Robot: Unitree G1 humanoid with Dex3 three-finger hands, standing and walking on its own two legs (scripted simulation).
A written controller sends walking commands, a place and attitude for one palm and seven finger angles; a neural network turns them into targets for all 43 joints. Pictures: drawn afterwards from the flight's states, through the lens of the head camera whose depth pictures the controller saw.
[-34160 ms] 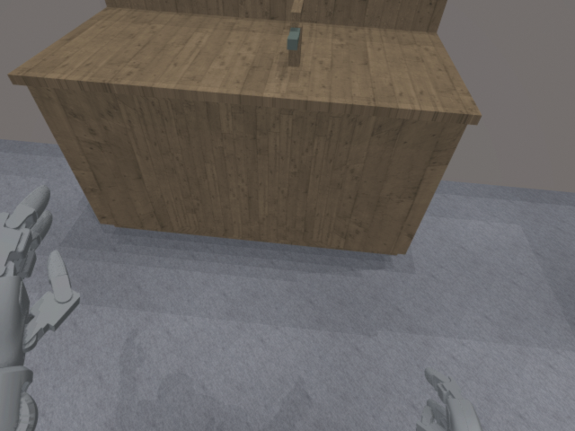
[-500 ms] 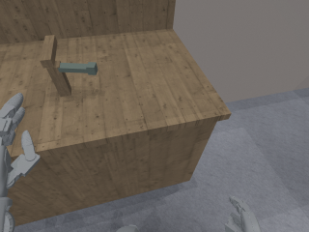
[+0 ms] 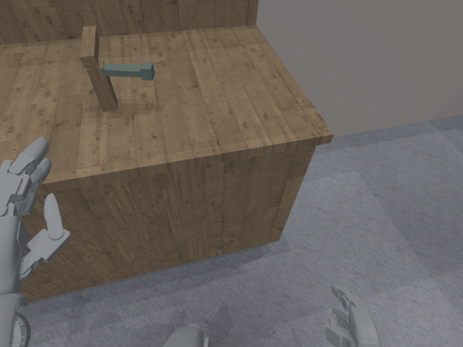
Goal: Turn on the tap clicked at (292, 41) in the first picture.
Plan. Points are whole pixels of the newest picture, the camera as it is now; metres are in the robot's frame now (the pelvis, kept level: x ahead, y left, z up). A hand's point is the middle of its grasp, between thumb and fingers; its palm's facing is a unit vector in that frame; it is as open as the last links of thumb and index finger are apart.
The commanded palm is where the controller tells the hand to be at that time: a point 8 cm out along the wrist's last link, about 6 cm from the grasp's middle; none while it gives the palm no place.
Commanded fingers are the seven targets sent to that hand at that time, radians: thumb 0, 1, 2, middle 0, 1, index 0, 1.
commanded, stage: stop stepping back and stand still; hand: left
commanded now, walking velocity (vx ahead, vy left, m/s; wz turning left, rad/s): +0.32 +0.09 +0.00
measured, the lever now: (147, 71) +0.65 +0.26 +0.11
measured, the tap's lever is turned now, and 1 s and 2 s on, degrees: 74 74 74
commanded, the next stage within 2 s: stand and check the lever's angle in 0.96 s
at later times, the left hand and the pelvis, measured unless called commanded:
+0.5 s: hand out of the picture +0.09 +0.24 +0.16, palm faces +0.45 -0.84 -0.31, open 7.4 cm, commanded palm +0.04 +0.29 +0.18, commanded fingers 0.00 0.90 0.90 -0.20 -0.30 -0.20 -0.30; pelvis -0.10 +0.00 -0.01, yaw +3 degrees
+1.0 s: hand out of the picture +0.06 +0.25 +0.16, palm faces +0.49 -0.80 -0.35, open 7.4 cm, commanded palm +0.00 +0.29 +0.18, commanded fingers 0.00 0.90 0.90 -0.20 -0.30 -0.20 -0.30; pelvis -0.13 -0.01 +0.00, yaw +5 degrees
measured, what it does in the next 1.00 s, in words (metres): walks backwards: left foot, then right foot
